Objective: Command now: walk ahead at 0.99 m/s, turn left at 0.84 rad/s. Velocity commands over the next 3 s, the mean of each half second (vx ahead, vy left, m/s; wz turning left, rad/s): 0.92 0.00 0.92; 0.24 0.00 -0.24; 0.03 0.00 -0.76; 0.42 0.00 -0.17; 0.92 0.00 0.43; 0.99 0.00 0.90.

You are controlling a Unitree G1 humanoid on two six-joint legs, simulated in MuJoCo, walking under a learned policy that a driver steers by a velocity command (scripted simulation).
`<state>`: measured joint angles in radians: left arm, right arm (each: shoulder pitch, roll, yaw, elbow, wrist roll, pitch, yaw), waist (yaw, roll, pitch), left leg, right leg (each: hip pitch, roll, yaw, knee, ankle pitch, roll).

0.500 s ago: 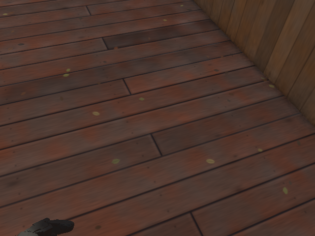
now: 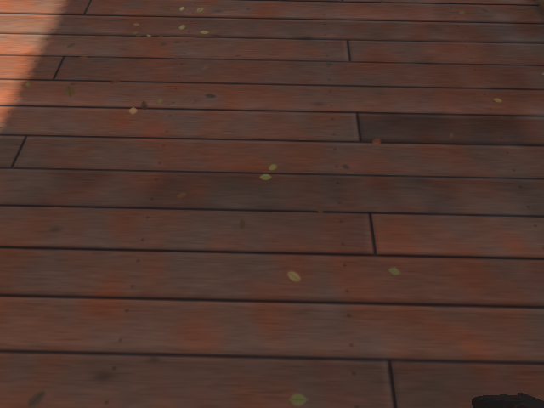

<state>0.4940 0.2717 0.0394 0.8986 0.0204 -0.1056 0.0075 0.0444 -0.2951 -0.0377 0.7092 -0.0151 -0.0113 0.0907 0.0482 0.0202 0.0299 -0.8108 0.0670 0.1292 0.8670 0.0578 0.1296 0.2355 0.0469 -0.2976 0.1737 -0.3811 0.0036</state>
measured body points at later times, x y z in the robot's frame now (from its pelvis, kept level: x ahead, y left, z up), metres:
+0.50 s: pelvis +0.47 +0.03 +0.00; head +0.51 +0.05 +0.45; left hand +0.64 +0.33 -0.05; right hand +0.58 -0.26 -0.11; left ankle +0.26 +0.03 -0.71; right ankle +0.71 -0.02 -0.71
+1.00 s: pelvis +0.63 +0.08 +0.02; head +0.65 +0.11 +0.47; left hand +0.59 +0.37 -0.12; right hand +0.89 -0.08 -0.06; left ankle +0.66 +0.19 -0.72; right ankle +0.68 -0.03 -0.66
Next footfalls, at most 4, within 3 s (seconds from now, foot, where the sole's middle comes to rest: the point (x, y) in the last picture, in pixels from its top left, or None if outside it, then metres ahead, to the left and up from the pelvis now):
0.10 left None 0.29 0.04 -0.75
0.52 right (296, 306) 0.74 0.00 -0.75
0.88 left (218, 318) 0.69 0.20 -0.75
1.28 right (312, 326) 0.68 -0.04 -0.75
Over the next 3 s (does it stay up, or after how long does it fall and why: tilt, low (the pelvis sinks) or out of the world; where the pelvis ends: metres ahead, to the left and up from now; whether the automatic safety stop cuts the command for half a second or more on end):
stays up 1.58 0.00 0.02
